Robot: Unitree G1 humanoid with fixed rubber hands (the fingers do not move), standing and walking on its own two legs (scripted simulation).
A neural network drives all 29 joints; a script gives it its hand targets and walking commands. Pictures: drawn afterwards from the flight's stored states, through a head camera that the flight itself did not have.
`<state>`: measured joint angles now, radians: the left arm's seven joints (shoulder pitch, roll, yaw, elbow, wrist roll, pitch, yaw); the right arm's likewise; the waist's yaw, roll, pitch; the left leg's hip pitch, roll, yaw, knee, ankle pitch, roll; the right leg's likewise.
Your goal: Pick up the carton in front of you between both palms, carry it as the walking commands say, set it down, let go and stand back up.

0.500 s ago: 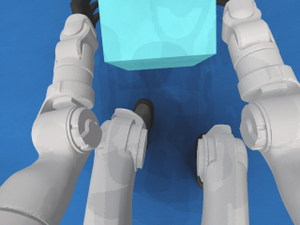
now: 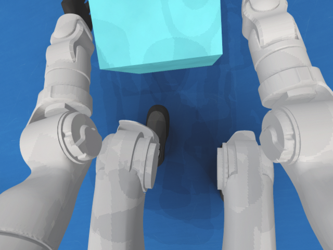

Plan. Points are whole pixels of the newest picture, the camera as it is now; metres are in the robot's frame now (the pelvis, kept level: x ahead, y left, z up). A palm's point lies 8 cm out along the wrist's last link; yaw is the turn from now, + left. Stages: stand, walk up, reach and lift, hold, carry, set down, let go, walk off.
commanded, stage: set down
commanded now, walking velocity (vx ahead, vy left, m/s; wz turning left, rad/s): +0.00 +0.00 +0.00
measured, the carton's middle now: (163, 19) +0.52 +0.11 -0.25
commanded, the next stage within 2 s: let go in 1.46 s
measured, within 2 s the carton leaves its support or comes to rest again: rests again in 0.12 s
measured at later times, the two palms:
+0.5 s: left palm (74, 20) +0.49 +0.27 -0.18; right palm out of the picture +0.58 -0.10 -0.18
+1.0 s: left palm out of the picture +0.49 +0.27 -0.02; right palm out of the picture +0.59 -0.10 -0.01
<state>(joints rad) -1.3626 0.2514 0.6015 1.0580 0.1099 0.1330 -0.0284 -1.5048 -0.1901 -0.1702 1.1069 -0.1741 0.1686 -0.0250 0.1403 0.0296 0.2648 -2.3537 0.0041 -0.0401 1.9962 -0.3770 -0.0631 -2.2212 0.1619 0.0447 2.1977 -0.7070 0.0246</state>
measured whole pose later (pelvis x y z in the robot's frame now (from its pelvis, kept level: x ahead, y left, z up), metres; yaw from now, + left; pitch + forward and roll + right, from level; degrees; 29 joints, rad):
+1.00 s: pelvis +0.01 +0.02 +0.09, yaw -1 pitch +47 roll -1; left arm -1.09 0.17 0.37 0.76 -0.07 0.15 0.13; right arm -1.35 -0.38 -0.11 1.02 0.02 0.19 -0.02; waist 0.16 -0.03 0.01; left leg -2.16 0.00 -0.03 1.70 -0.36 -0.02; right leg -2.02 0.07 0.03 1.85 -0.65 0.02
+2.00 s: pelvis +0.09 +0.04 +0.34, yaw -1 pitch +26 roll -1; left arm -0.17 0.20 0.12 0.46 0.02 0.07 -0.10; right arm -0.35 -0.14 -0.18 0.60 -0.08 0.07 -0.06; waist 0.11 0.00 -0.05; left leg -1.00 -0.01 0.00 0.76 -0.22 0.02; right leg -0.86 0.03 0.08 0.79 -0.39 0.04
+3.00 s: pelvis +0.13 +0.02 +0.38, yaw +1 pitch -1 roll +0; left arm 0.23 0.29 0.05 0.52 0.04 0.09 0.01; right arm 0.19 -0.25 -0.04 0.63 -0.05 0.04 0.00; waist 0.01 -0.05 0.01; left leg -0.28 -0.01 -0.02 0.53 -0.24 0.00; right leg -0.12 0.01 0.06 0.50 -0.38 0.00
